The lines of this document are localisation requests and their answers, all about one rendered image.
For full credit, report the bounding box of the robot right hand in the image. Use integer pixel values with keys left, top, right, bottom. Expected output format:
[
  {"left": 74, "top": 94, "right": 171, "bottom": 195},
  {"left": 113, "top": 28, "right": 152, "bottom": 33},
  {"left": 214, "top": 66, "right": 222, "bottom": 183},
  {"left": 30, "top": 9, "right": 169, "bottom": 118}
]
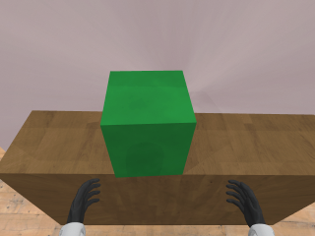
[{"left": 225, "top": 179, "right": 266, "bottom": 227}]

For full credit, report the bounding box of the robot left hand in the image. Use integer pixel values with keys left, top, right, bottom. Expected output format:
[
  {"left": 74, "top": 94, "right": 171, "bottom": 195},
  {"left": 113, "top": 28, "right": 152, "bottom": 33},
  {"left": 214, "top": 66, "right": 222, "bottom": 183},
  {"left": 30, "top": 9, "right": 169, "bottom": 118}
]
[{"left": 66, "top": 178, "right": 100, "bottom": 224}]

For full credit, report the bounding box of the right robot forearm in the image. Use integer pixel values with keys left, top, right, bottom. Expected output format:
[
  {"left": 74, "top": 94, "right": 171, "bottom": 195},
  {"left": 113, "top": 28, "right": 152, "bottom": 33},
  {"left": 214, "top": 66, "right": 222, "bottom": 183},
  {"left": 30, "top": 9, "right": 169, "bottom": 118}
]
[{"left": 248, "top": 223, "right": 275, "bottom": 236}]

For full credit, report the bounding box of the carton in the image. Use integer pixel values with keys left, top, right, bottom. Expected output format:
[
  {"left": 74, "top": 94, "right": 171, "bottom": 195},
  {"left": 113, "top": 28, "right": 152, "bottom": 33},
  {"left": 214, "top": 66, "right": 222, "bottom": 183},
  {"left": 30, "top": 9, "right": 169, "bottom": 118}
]
[{"left": 100, "top": 70, "right": 197, "bottom": 178}]

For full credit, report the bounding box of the pedestal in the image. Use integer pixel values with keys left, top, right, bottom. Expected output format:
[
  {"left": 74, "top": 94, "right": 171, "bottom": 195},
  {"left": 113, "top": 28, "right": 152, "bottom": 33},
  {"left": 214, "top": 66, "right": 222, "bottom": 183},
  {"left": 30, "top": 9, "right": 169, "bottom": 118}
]
[{"left": 0, "top": 110, "right": 315, "bottom": 225}]

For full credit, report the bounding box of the left robot forearm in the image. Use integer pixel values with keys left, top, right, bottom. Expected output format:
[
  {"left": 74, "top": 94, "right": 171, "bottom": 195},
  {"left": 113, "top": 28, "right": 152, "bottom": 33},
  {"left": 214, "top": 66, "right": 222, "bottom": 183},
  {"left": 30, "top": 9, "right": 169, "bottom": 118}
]
[{"left": 59, "top": 222, "right": 86, "bottom": 236}]

